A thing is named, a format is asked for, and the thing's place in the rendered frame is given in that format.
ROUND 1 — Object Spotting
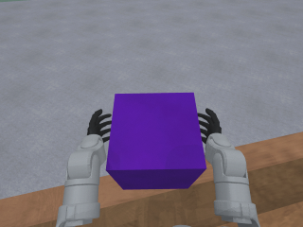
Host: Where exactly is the carton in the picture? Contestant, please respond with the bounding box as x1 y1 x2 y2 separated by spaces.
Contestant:
105 93 206 190

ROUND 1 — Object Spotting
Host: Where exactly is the robot right forearm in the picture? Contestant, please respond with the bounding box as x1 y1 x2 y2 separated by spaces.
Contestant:
205 132 260 227

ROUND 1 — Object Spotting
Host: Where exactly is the robot right hand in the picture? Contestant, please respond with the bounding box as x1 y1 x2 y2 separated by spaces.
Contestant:
197 108 222 144

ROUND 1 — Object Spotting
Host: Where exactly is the robot left hand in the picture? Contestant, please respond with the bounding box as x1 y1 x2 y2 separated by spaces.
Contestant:
87 109 112 143

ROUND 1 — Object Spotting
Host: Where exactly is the robot left forearm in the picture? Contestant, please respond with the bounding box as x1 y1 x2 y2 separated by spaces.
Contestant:
55 134 107 227

